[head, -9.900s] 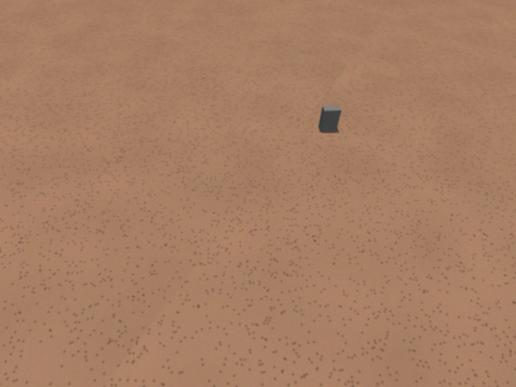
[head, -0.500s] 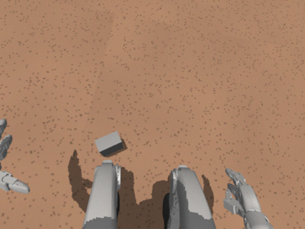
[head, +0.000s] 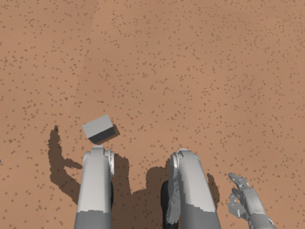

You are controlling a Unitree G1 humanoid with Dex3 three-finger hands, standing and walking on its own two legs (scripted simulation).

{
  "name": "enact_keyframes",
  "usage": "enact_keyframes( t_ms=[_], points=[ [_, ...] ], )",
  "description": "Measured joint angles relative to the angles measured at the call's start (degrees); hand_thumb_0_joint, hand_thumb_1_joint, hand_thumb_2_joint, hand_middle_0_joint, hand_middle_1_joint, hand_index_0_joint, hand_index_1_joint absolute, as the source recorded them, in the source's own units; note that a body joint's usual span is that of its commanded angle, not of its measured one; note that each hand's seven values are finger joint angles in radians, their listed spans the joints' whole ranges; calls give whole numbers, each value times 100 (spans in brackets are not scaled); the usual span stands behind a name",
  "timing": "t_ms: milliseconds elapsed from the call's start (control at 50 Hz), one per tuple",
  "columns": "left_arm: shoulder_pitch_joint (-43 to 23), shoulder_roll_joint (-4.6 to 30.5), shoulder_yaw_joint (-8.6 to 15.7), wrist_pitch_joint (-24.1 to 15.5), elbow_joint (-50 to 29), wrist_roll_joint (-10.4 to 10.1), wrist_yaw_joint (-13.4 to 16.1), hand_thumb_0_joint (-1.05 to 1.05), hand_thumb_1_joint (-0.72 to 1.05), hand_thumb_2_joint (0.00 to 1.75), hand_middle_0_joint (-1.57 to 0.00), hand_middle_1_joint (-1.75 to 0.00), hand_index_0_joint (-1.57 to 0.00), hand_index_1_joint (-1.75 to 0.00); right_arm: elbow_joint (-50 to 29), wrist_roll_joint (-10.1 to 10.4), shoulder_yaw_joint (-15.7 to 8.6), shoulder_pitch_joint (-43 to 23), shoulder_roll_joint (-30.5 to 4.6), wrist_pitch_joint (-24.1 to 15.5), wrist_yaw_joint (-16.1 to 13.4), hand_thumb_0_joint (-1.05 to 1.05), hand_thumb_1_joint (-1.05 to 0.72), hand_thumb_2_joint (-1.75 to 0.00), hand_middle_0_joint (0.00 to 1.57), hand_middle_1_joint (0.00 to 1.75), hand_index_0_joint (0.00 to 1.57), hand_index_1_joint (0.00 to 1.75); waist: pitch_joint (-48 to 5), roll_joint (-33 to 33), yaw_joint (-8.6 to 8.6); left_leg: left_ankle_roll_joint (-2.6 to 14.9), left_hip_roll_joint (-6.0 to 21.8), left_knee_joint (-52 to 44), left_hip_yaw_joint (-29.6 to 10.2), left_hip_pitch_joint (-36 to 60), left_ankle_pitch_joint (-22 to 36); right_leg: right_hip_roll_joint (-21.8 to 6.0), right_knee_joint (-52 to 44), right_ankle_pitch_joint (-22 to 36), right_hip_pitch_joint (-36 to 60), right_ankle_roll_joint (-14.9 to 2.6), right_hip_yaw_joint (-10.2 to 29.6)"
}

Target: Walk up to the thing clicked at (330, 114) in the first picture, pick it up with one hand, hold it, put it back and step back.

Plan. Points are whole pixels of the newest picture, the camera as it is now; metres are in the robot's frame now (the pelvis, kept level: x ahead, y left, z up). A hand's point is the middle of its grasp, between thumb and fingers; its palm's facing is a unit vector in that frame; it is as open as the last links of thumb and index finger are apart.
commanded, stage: go down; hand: left
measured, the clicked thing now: (100, 130) +0.41 +0.18 -0.38
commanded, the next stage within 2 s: approach in 1.16 s
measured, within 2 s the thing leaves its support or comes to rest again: neither
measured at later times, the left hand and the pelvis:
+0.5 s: hand out of the picture +0.34 +0.39 -0.06, palm faces +0.14 -0.98 -0.11, open 17.3 cm; pelvis -0.01 +0.00 -0.05, yaw -1 degrees
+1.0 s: hand out of the picture +0.35 +0.39 -0.07, palm faces +0.14 -0.99 -0.10, open 17.3 cm; pelvis -0.01 +0.00 -0.07, yaw -1 degrees
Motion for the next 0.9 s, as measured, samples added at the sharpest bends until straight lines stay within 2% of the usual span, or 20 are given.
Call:
enact_keyframes(
  t_ms=[200,440,900],
  points=[
    [-273,184,124,44,61,2,-235,-2,-49,3,-7,-4,-5,-3,28,-44,64,-103,-9,-40,-10,1,-91,-91,20,30,20,30,54,-30,27,-3,-19,443,-62,-387,-5,13,427,-9,-365,13,-8],
    [-490,403,213,77,212,-41,-356,-2,-49,4,-6,-4,-5,-4,17,-44,177,-62,-5,-55,-3,1,-91,-91,20,30,20,30,84,-15,-6,-2,-40,740,-103,-695,20,21,723,7,-663,21,-10],
    [-711,583,372,14,335,-119,-527,-2,-49,5,-6,-4,-5,-4,117,-56,201,-8,-76,-41,53,1,-91,-91,20,30,20,30,168,-51,-59,-6,-54,1111,-139,-1020,-29,41,1089,-44,-982,34,2]
  ],
)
